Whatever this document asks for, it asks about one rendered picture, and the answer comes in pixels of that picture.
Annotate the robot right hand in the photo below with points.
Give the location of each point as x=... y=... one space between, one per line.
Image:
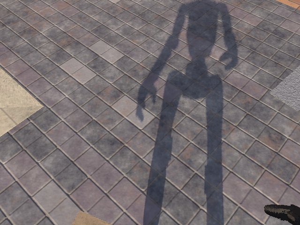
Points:
x=290 y=213

